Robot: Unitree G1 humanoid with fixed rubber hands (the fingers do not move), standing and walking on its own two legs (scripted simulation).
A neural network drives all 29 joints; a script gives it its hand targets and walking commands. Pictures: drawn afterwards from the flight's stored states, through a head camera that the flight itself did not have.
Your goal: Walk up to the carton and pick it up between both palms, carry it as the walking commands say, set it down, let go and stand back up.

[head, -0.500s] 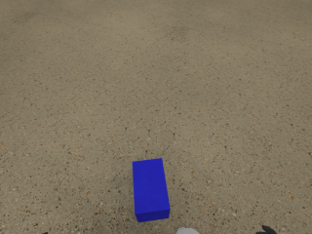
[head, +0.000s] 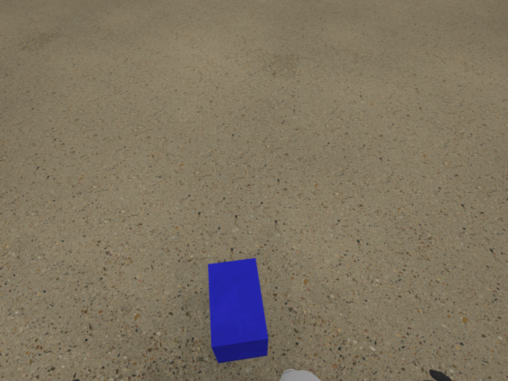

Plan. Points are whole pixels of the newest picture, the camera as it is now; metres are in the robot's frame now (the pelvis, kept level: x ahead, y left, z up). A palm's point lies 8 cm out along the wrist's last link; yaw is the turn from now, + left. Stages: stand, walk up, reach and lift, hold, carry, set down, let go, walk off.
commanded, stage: walk up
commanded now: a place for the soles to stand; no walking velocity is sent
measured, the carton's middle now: (237, 309) +0.46 +0.06 -0.65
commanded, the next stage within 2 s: reach and lift in 1.10 s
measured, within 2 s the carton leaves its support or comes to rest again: neither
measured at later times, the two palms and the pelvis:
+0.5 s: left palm out of the picture +0.09 +0.31 -0.10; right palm out of the picture +0.07 -0.31 -0.11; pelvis +0.00 +0.01 +0.00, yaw +0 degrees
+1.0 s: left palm out of the picture +0.09 +0.31 -0.10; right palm out of the picture +0.08 -0.31 -0.10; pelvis +0.01 +0.01 +0.00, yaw +0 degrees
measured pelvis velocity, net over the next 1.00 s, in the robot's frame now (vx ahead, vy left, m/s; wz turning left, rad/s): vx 0.01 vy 0.01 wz -0.01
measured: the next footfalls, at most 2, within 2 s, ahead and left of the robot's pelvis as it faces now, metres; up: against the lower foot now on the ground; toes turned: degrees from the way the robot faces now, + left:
none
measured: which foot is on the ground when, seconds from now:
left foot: down 0.00-1.00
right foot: down 0.00-1.00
